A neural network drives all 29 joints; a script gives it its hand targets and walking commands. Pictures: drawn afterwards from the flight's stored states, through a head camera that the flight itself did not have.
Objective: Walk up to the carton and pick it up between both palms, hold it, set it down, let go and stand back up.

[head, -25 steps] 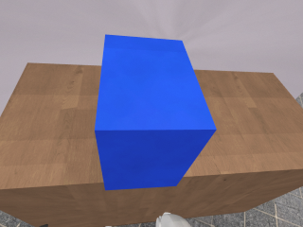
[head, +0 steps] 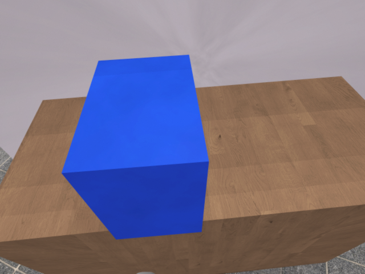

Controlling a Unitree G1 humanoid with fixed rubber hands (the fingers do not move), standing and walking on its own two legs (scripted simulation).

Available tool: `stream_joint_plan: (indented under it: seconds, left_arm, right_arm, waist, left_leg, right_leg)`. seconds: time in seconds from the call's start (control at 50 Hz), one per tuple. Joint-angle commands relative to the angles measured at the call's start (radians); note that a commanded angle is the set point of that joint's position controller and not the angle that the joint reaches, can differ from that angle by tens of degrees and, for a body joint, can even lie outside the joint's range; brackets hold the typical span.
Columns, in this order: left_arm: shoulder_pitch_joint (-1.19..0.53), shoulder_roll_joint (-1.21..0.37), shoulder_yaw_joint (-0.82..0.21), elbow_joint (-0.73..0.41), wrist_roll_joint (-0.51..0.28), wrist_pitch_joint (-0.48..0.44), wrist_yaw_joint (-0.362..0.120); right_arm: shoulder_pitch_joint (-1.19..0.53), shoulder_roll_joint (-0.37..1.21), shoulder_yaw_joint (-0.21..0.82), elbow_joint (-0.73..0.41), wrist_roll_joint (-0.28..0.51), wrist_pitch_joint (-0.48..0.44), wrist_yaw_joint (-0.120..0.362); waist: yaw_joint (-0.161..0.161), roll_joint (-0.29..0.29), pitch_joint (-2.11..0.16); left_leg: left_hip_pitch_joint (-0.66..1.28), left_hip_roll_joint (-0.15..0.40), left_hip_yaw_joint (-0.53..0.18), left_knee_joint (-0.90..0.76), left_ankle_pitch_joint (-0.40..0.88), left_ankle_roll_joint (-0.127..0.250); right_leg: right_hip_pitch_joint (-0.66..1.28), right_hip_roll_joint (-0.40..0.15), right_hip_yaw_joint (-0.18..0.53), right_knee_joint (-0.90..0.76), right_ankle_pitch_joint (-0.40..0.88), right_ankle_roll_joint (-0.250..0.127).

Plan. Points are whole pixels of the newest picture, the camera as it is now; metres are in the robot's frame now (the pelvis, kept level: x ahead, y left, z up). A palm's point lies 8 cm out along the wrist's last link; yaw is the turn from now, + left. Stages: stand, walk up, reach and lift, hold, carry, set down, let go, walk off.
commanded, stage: walk up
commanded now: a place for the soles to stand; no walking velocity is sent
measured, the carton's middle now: (151, 149) +0.36 +0.07 +0.09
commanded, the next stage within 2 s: none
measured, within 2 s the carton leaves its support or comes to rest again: neither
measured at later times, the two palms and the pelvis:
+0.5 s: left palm out of the picture +0.09 +0.31 -0.13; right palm out of the picture +0.05 -0.31 -0.11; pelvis +0.01 +0.00 -0.01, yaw +1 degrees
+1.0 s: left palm out of the picture +0.11 +0.29 -0.12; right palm out of the picture +0.08 -0.32 -0.12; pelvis +0.02 -0.02 -0.02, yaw +3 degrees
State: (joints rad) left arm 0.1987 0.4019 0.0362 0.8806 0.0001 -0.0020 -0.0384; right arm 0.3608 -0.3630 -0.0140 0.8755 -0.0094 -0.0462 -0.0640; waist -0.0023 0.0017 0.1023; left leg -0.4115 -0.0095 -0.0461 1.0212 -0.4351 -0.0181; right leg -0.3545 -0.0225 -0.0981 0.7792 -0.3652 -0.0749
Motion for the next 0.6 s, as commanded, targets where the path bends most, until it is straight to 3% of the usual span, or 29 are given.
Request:
stream_joint_plan:
  seconds: [0.0,0.04,0.08,0.1,0.12,0.14,0.16,0.18,0.2,0.22,0.26,0.34,0.38,0.4,0.42,0.44,0.46,0.48,0.5,0.54,0.58]
  left_arm:
    - [0.003,0.242,0.101,-0.084,0.023,-0.019,0.033]
    - [-0.030,0.252,0.100,-0.094,0.031,-0.013,0.026]
    - [-0.107,0.247,0.091,-0.109,0.027,0.001,0.019]
    - [-0.130,0.233,0.084,-0.115,0.021,0.007,0.018]
    - [-0.126,0.205,0.075,-0.116,0.018,0.014,0.019]
    - [-0.117,0.161,0.067,-0.127,0.013,0.021,0.020]
    - [-0.116,0.148,0.070,-0.135,0.008,0.033,0.019]
    - [-0.125,0.224,0.095,-0.113,0.014,0.050,0.024]
    - [-0.107,0.230,0.097,-0.109,0.008,0.052,0.021]
    - [-0.100,0.215,0.096,-0.101,0.006,0.048,0.021]
    - [-0.068,0.211,0.097,-0.081,0.012,0.042,0.019]
    - [-0.060,0.209,0.101,-0.082,0.011,0.032,0.024]
    - [-0.024,0.205,0.102,-0.070,0.011,0.025,0.029]
    - [0.016,0.201,0.102,-0.054,0.014,0.018,0.031]
    - [0.041,0.214,0.106,-0.043,0.022,0.010,0.035]
    - [0.051,0.278,0.116,-0.038,0.037,0.000,0.038]
    - [-0.010,0.317,0.116,-0.041,0.027,-0.009,0.040]
    - [-0.056,0.318,0.119,-0.047,0.024,-0.013,0.039]
    - [-0.080,0.296,0.112,-0.046,0.019,-0.016,0.040]
    - [-0.112,0.269,0.104,-0.041,0.021,-0.016,0.042]
    - [-0.093,0.252,0.101,-0.044,0.023,-0.018,0.040]
  right_arm:
    - [0.031,-0.256,-0.065,0.002,0.002,-0.018,-0.004]
    - [0.044,-0.255,-0.067,-0.002,-0.004,-0.024,-0.001]
    - [0.093,-0.242,-0.067,0.009,-0.008,-0.033,-0.001]
    - [0.135,-0.240,-0.071,0.019,-0.014,-0.040,-0.002]
    - [0.156,-0.256,-0.078,0.022,-0.022,-0.046,-0.006]
    - [0.144,-0.321,-0.090,0.007,-0.037,-0.050,-0.010]
    - [0.051,-0.408,-0.096,-0.035,-0.039,-0.053,-0.011]
    - [-0.001,-0.416,-0.102,-0.038,-0.028,-0.050,-0.014]
    - [-0.043,-0.385,-0.095,-0.048,-0.025,-0.048,-0.020]
    - [-0.059,-0.366,-0.088,-0.050,-0.025,-0.046,-0.023]
    - [-0.052,-0.342,-0.086,-0.062,-0.023,-0.046,-0.019]
    - [-0.052,-0.337,-0.086,-0.080,-0.022,-0.039,-0.013]
    - [-0.097,-0.335,-0.083,-0.089,-0.015,-0.032,-0.014]
    - [-0.136,-0.324,-0.077,-0.093,-0.008,-0.026,-0.012]
    - [-0.143,-0.287,-0.064,-0.089,-0.005,-0.021,-0.009]
    - [-0.124,-0.230,-0.051,-0.087,0.003,-0.015,-0.009]
    - [-0.117,-0.236,-0.063,-0.079,0.016,-0.008,-0.020]
    - [-0.121,-0.283,-0.080,-0.061,0.007,-0.003,-0.027]
    - [-0.096,-0.289,-0.081,-0.043,0.007,-0.003,-0.020]
    - [-0.054,-0.284,-0.086,-0.023,0.009,-0.003,-0.009]
    - [-0.027,-0.273,-0.082,-0.014,0.006,-0.011,-0.004]
  waist:
    - [0.057,-0.182,-0.030]
    - [0.044,-0.189,-0.023]
    - [-0.007,-0.154,-0.033]
    - [-0.035,-0.141,-0.054]
    - [-0.044,-0.103,-0.076]
    - [-0.038,0.077,-0.094]
    - [-0.012,0.219,-0.059]
    - [-0.013,0.155,-0.003]
    - [0.010,0.106,0.048]
    - [0.015,0.100,0.064]
    - [0.004,0.162,0.015]
    - [0.006,0.204,-0.018]
    - [0.037,0.192,-0.019]
    - [0.069,0.177,-0.025]
    - [0.087,0.126,-0.014]
    - [0.085,-0.052,0.022]
    - [0.055,-0.142,0.058]
    - [0.043,-0.070,0.064]
    - [0.022,-0.034,0.084]
    - [0.006,-0.078,0.122]
    - [0.014,-0.119,0.090]
  left_leg:
    - [-0.166,0.030,0.010,-0.072,-0.063,0.026]
    - [-0.104,0.037,0.054,-0.123,-0.087,0.038]
    - [0.069,0.025,0.097,-0.274,0.046,0.059]
    - [0.155,0.009,0.090,-0.353,0.128,0.071]
    - [0.177,0.014,0.007,-0.414,0.146,0.087]
    - [0.130,0.150,-0.271,-0.545,0.113,0.128]
    - [0.051,0.322,-0.709,-0.703,0.001,0.224]
    - [-0.066,0.356,-0.766,-0.740,-0.194,0.292]
    - [-0.076,0.314,-0.708,-0.711,-0.193,0.291]
    - [-0.055,0.279,-0.646,-0.666,-0.118,0.279]
    - [-0.010,0.227,-0.562,-0.600,0.008,0.250]
    - [-0.011,0.243,-0.556,-0.552,0.164,0.264]
    - [-0.072,0.236,-0.509,-0.500,0.236,0.255]
    - [-0.133,0.205,-0.449,-0.449,0.255,0.225]
    - [-0.197,0.138,-0.370,-0.363,0.257,0.172]
    - [-0.307,0.005,-0.231,-0.153,0.177,0.092]
    - [-0.320,-0.078,-0.044,-0.046,-0.095,0.051]
    - [-0.265,-0.030,-0.055,0.015,-0.142,0.044]
    - [-0.234,-0.019,-0.046,0.035,-0.114,0.045]
    - [-0.194,0.001,-0.039,0.026,-0.069,0.046]
    - [-0.174,0.012,-0.016,-0.017,-0.077,0.043]
  right_leg:
    - [0.205,-0.283,0.302,-0.411,0.032,-0.079]
    - [0.115,-0.305,0.302,-0.408,-0.073,-0.119]
    - [-0.022,-0.287,0.234,-0.324,-0.082,-0.116]
    - [-0.072,-0.267,0.207,-0.248,-0.065,-0.098]
    - [-0.083,-0.226,0.180,-0.138,-0.034,-0.068]
    - [-0.103,-0.135,0.103,0.059,-0.049,-0.016]
    - [-0.207,0.002,0.102,0.170,-0.240,0.038]
    - [-0.166,-0.023,0.174,0.284,-0.301,0.045]
    - [-0.178,-0.032,0.183,0.307,-0.247,0.046]
    - [-0.202,-0.042,0.187,0.293,-0.208,0.046]
    - [-0.176,-0.040,0.174,0.259,-0.174,0.036]
    - [-0.100,-0.030,0.157,0.173,-0.202,0.043]
    - [0.005,-0.031,0.150,0.046,-0.109,0.051]
    - [0.109,-0.027,0.139,-0.069,-0.030,0.052]
    - [0.181,-0.042,0.195,-0.209,-0.035,0.051]
    - [0.216,-0.188,0.430,-0.400,-0.120,0.030]
    - [0.138,-0.376,0.553,-0.515,-0.073,-0.013]
    - [0.081,-0.417,0.567,-0.508,-0.076,-0.054]
    - [0.062,-0.384,0.510,-0.502,-0.092,-0.048]
    - [0.048,-0.328,0.403,-0.464,-0.019,-0.025]
    - [0.117,-0.297,0.326,-0.386,0.172,-0.034]
